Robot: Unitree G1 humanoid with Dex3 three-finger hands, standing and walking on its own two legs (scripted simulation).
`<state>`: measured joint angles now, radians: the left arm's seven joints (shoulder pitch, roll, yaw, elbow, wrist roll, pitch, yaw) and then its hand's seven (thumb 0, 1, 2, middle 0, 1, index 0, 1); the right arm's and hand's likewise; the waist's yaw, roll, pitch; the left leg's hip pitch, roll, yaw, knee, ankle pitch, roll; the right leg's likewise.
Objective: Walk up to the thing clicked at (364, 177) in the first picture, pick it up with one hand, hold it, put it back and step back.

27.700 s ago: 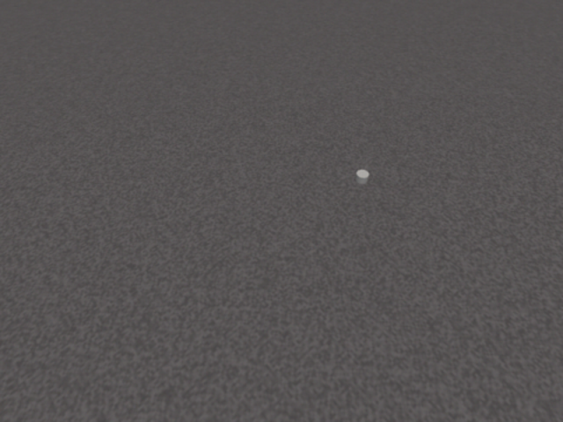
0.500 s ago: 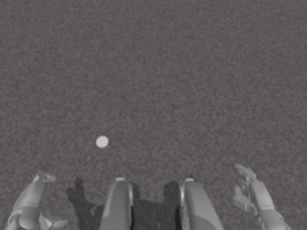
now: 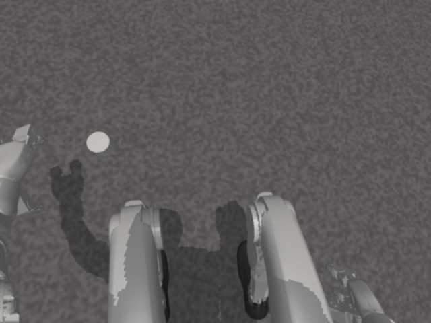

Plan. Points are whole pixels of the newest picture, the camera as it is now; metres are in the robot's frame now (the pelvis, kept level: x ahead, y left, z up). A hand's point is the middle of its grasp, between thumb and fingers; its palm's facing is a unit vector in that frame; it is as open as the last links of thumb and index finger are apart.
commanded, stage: rise first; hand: left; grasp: from above
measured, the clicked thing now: (100, 144) +0.53 +0.31 -0.38
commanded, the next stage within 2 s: none
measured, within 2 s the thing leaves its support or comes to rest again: neither
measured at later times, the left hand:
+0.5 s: hand (50, 159) +0.44 +0.35 -0.21, palm faces -0.45 -0.05 -0.89, open 14.1 cm
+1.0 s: hand (62, 151) +0.47 +0.35 -0.25, palm faces -0.44 -0.07 -0.89, open 14.2 cm
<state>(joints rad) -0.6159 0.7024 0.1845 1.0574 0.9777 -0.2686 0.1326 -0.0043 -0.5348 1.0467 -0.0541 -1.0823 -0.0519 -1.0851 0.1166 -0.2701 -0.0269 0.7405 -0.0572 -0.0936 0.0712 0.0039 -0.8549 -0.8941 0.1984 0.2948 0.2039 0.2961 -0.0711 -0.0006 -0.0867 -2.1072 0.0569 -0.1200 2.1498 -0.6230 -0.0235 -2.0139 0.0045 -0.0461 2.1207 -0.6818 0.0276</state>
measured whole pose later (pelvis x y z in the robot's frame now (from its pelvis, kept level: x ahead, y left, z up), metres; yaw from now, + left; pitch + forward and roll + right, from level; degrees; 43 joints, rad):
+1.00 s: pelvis +0.01 +0.01 -0.08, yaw -5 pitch +32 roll -10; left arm -0.91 0.92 0.21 1.41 1.29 -0.33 0.35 0.00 -0.55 1.01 -0.07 -1.03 -0.07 -1.02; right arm 0.09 -0.27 0.09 0.75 -0.19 0.00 0.13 0.00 -0.91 -0.90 0.20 0.29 0.20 0.30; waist -0.21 -0.06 0.01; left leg -2.34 0.05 -0.20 2.44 -0.67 -0.02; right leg -2.21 0.03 -0.08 2.36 -0.72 0.06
